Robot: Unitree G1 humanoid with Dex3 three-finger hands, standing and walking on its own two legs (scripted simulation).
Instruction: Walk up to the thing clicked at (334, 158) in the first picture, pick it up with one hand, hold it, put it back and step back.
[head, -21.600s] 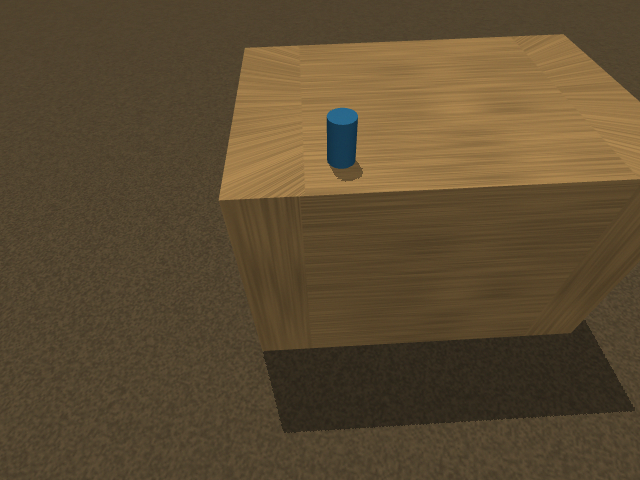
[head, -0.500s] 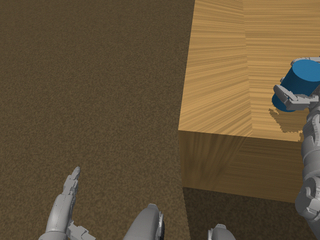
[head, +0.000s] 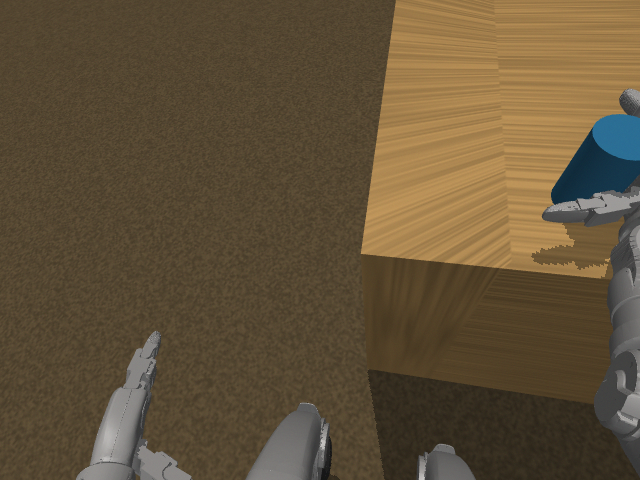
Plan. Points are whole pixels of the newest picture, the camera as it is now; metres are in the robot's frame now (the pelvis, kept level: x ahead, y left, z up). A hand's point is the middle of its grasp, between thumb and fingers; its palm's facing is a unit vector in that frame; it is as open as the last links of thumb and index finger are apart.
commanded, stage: withdraw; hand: right
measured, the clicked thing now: (600, 171) +0.49 -0.22 +0.06
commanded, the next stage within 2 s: rise in 0.36 s
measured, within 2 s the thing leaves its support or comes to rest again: neither
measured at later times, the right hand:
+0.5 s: hand out of the picture +0.49 -0.28 +0.20, palm faces +0.25 +0.97 -0.03, open 17.6 cm
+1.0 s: hand out of the picture +0.41 -0.35 +0.17, palm faces +0.44 +0.82 -0.36, open 17.5 cm
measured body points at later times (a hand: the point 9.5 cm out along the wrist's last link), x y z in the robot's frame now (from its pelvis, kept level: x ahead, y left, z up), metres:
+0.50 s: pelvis +0.02 +0.00 +0.03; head +0.08 -0.01 +0.48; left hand +0.17 +0.26 -0.01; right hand +0.48 -0.33 +0.20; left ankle +0.07 +0.14 -0.66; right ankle +0.00 -0.13 -0.66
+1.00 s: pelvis +0.05 -0.01 +0.06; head +0.08 +0.00 +0.51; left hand +0.21 +0.25 +0.01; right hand +0.39 -0.40 +0.19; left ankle +0.07 +0.14 -0.66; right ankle +0.00 -0.13 -0.66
